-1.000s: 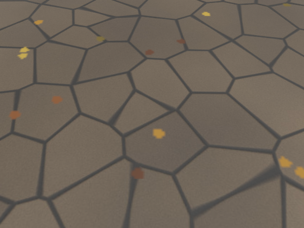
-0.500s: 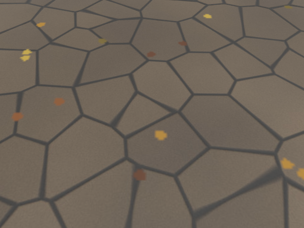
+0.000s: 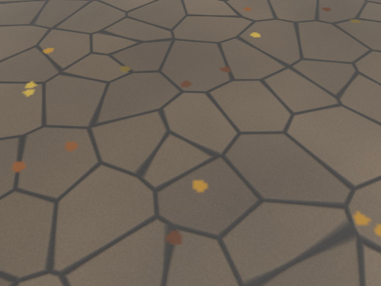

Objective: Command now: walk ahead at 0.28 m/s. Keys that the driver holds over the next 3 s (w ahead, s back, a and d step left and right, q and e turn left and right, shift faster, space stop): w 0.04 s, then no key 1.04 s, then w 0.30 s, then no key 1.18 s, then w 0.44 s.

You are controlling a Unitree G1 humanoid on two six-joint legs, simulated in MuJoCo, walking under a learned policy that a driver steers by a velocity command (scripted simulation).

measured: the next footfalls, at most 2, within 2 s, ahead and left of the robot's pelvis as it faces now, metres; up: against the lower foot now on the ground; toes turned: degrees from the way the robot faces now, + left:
left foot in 0.42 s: +0.24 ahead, +0.14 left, +0.00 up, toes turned +5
right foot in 1.76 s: +0.40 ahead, -0.08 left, +0.00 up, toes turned -2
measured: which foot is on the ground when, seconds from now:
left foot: down 0.00-0.10, up 0.12-0.40, down 0.42-1.00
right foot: down 0.00-1.00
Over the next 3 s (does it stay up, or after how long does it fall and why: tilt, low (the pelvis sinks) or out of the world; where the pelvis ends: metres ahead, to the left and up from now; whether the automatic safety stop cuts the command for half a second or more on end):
stays up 0.40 -0.02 0.01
